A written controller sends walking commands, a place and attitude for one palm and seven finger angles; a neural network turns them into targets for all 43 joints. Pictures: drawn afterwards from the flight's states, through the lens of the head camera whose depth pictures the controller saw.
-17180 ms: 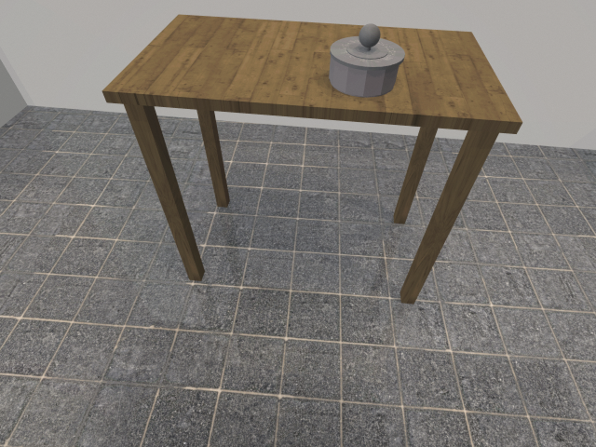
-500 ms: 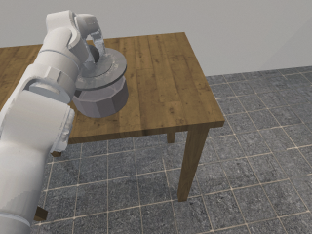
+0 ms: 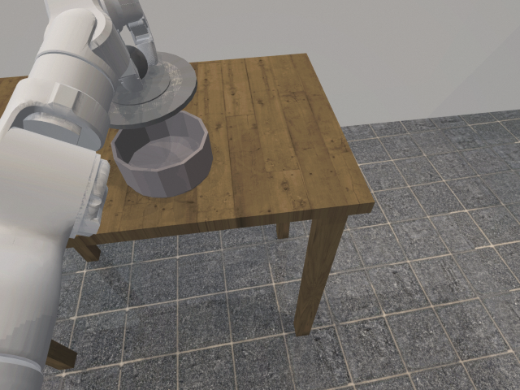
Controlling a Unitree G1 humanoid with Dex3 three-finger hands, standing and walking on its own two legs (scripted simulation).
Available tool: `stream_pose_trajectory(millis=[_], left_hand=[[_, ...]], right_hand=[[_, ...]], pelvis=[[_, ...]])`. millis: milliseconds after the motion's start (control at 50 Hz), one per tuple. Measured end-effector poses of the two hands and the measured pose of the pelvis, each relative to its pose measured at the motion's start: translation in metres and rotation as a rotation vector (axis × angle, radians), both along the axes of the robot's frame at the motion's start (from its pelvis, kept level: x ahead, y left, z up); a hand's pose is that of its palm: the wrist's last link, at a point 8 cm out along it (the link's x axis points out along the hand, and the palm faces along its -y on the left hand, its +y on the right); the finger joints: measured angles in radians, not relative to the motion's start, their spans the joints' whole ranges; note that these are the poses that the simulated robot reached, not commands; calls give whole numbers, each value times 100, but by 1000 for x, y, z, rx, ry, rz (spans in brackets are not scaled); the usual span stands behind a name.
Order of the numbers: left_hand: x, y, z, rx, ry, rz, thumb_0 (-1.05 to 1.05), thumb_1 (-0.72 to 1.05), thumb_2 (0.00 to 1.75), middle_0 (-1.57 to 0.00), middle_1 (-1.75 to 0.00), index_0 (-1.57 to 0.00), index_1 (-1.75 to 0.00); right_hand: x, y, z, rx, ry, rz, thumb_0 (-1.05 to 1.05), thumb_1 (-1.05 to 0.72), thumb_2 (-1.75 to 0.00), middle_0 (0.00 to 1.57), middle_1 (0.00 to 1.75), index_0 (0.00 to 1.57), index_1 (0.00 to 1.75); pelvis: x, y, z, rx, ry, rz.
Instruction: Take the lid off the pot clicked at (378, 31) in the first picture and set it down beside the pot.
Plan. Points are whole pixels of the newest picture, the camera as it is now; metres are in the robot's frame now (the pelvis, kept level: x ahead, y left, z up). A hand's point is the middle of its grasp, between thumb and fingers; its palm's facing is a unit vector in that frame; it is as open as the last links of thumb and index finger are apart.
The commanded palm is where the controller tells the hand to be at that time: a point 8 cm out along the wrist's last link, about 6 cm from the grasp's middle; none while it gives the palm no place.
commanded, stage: lift the lid straight up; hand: left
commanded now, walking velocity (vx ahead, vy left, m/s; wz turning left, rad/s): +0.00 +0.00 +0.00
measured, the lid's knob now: (129, 64) +0.51 +0.15 +0.26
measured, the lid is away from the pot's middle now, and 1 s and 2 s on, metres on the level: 0.01 0.03 0.15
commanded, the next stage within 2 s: move the lid sideways beside the pot in 0.76 s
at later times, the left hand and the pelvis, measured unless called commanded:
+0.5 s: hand (117, 25) +0.49 +0.14 +0.32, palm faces -0.23 -0.17 -0.96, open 7.3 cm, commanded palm +0.48 +0.14 +0.38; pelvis +0.00 +0.00 +0.00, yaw +0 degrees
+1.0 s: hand (92, 20) +0.48 +0.16 +0.33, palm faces -0.19 -0.14 -0.97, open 7.3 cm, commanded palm +0.48 +0.17 +0.39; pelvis +0.00 +0.00 +0.00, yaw +0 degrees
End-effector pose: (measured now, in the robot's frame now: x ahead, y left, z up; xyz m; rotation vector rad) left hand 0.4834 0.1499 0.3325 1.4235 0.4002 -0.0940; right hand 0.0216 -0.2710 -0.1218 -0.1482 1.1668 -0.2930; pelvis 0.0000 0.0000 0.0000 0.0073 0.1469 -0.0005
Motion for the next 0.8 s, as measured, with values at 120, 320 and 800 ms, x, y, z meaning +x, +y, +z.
stream_pose_trajectory(millis=[120,320,800], left_hand=[[-1,-3,10,4,-26,-18,1,38,41,-68,-98,-66,-98],[-4,-2,27,-5,-44,21,0,37,41,-68,-98,-66,-98],[-12,-1,53,-39,-75,77,0,37,42,-68,-98,-66,-98]], right_hand=[[6,2,0,7,-11,18,1,-90,-90,21,30,20,30],[15,6,0,17,-35,23,1,-90,-90,21,30,20,30],[11,1,-1,14,-19,21,1,-90,-90,21,30,20,30]], pelvis=[[1,1,0,0,1,4],[0,1,1,0,1,5],[-1,-1,2,1,-9,2]])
